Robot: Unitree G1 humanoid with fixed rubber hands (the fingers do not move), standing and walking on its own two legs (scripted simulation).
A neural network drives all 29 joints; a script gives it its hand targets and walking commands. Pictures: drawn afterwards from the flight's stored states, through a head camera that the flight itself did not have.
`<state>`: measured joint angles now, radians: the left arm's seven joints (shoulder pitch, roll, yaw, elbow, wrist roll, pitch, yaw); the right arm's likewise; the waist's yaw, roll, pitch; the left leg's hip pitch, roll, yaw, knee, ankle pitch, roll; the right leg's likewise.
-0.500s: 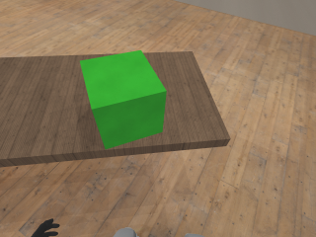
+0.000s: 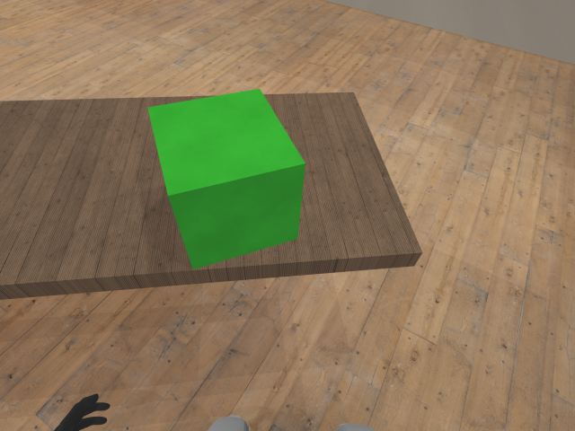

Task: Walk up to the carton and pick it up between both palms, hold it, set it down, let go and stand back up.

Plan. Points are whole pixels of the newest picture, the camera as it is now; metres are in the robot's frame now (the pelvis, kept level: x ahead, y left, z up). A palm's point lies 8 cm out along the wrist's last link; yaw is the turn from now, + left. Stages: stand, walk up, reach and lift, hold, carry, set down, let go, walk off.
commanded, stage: walk up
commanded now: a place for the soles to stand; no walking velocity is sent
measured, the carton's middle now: (227, 177) +0.51 +0.13 +0.04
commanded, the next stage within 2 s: none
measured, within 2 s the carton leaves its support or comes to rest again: neither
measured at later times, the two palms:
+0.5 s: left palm out of the picture +0.11 +0.32 -0.09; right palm out of the picture +0.05 -0.34 -0.07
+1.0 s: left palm out of the picture +0.10 +0.31 -0.09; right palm out of the picture +0.07 -0.35 -0.07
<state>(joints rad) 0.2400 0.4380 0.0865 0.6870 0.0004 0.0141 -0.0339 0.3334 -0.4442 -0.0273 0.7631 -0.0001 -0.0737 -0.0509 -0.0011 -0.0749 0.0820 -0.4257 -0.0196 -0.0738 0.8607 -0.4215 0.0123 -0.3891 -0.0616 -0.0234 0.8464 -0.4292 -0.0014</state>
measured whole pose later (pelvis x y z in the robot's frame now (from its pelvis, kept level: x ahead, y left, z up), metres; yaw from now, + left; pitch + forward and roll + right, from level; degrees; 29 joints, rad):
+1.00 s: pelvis -0.01 -0.02 -0.01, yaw +2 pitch -2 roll +1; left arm 0.22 0.44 0.09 0.69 0.00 0.01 -0.03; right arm 0.31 -0.44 -0.03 0.76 0.00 -0.05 -0.05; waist 0.00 -0.07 0.09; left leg -0.43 -0.03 -0.11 0.90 -0.49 -0.01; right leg -0.41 -0.07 -0.03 0.89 -0.44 0.00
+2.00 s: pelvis -0.01 -0.01 -0.01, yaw +3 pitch -2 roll +1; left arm 0.22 0.44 0.08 0.71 0.00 0.01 -0.03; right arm 0.31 -0.46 -0.03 0.76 0.00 -0.07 -0.05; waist 0.00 -0.05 0.09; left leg -0.43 -0.02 -0.13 0.87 -0.43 0.01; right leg -0.42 -0.06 -0.03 0.90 -0.44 0.00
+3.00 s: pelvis +0.00 -0.01 -0.01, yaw +4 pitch -2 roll +0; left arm 0.25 0.45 0.08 0.72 0.00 -0.04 -0.02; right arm 0.30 -0.46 -0.03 0.77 0.00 -0.03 0.00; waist 0.00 -0.04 0.06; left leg -0.44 -0.02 -0.14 0.88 -0.45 0.00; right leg -0.41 -0.05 -0.02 0.89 -0.49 0.00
